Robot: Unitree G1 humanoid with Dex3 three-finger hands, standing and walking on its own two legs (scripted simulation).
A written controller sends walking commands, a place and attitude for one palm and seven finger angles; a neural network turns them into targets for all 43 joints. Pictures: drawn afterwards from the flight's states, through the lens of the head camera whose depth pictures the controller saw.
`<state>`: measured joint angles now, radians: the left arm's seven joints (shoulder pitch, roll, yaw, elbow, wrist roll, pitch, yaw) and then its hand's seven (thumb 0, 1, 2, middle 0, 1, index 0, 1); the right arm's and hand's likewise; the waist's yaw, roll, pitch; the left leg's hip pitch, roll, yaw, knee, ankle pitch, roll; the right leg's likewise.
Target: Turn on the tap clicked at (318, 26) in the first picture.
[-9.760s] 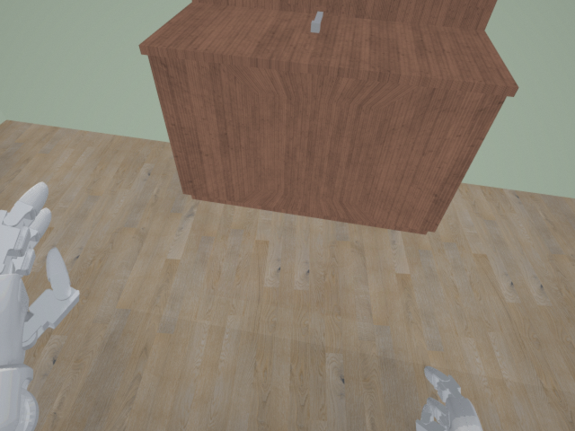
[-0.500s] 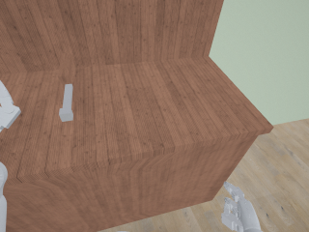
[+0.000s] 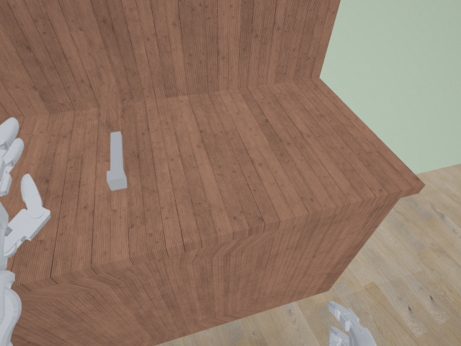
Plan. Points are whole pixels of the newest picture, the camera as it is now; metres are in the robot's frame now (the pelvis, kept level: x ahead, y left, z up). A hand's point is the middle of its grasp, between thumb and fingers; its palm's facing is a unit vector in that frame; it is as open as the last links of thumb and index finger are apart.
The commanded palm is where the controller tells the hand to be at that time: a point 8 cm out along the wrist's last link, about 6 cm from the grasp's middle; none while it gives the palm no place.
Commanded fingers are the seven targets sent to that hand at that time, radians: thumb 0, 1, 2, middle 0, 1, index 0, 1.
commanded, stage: come to a stop and stand still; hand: left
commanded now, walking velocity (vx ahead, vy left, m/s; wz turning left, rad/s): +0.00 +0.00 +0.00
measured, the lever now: (117, 179) +0.36 +0.25 +0.09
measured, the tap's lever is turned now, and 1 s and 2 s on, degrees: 0 0 0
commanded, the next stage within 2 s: look again from close up in 0.66 s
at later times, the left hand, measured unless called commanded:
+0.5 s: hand (94, 195) +0.26 +0.21 +0.18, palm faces +0.44 -0.83 -0.34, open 7.4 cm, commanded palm +0.20 +0.25 +0.18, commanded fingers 0.00 0.90 0.90 -0.20 -0.30 -0.20 -0.30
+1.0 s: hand (99, 198) +0.26 +0.21 +0.17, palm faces +0.41 -0.84 -0.35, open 7.4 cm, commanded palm +0.21 +0.25 +0.18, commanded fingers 0.00 0.90 0.90 -0.20 -0.30 -0.20 -0.30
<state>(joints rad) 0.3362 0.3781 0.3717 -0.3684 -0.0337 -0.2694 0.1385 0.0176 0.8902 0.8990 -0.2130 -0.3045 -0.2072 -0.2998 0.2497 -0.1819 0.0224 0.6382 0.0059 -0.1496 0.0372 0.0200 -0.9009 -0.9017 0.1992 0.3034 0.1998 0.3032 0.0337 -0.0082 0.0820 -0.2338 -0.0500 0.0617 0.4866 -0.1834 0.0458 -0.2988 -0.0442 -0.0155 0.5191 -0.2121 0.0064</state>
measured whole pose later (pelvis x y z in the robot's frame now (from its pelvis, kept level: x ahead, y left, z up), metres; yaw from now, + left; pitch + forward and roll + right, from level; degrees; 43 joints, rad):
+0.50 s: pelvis +0.05 -0.03 +0.01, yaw +1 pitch -3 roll +0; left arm 0.42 0.34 0.34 -0.43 -0.08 -0.18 0.13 0.02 0.89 0.90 -0.21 -0.30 -0.21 -0.30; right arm 0.18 -0.23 0.01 0.58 0.02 -0.14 -0.02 0.02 -0.90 -0.90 0.20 0.30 0.20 0.30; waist 0.02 0.02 0.05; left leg -0.19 0.00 0.02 0.44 -0.21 0.01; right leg -0.23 0.01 -0.06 0.42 -0.15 -0.03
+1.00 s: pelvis +0.05 -0.03 +0.01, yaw +1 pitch -2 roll +0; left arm 0.45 0.33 0.33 -0.45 -0.07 -0.14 0.12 0.02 0.89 0.90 -0.21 -0.30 -0.21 -0.30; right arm 0.18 -0.21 0.04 0.57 0.01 -0.11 -0.05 0.02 -0.90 -0.90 0.20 0.30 0.20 0.30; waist 0.02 0.02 0.05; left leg -0.18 0.01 0.02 0.42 -0.20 0.00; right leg -0.21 0.02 -0.05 0.37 -0.13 -0.03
